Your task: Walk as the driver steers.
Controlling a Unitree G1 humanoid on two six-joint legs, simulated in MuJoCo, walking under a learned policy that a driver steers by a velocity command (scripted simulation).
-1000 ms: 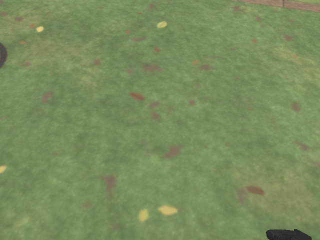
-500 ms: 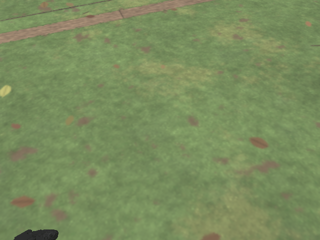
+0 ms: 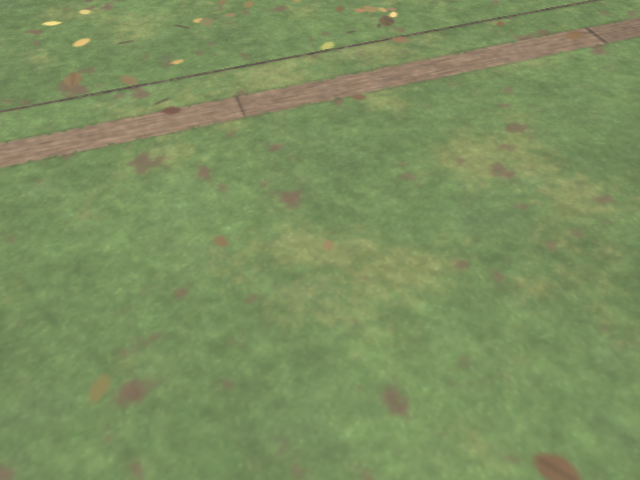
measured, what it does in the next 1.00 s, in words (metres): walks ahead, turning left: left foot, then right foot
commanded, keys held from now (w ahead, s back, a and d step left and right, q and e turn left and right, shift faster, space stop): w+q+shift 0.10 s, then q+shift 0.90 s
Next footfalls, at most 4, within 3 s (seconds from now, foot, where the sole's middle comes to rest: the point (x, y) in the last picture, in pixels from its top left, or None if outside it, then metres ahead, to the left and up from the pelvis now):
0.20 left None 0.41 0.10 -0.77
0.62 right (351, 438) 0.64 0.01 -0.77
1.06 left None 0.38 0.14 -0.77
1.50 right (322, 452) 0.60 0.07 -0.77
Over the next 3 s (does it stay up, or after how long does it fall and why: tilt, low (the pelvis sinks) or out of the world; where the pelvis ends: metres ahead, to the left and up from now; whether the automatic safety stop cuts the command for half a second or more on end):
stays up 0.09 0.96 -0.03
